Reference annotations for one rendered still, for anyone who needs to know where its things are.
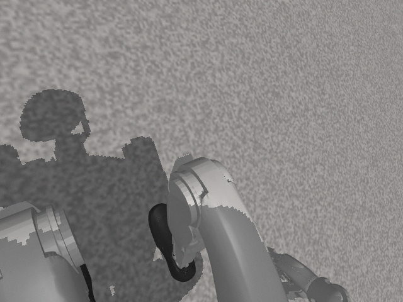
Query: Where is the left robot foot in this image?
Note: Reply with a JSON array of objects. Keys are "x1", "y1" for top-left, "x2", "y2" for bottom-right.
[{"x1": 80, "y1": 264, "x2": 96, "y2": 302}]

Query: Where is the right robot arm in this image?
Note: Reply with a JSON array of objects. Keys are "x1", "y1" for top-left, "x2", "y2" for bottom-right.
[{"x1": 307, "y1": 277, "x2": 355, "y2": 302}]

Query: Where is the right robot foot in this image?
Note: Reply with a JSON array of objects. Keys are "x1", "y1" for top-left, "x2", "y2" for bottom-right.
[{"x1": 148, "y1": 203, "x2": 196, "y2": 282}]

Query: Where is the right robot hand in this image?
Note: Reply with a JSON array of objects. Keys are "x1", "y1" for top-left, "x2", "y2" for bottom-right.
[{"x1": 267, "y1": 247, "x2": 318, "y2": 302}]

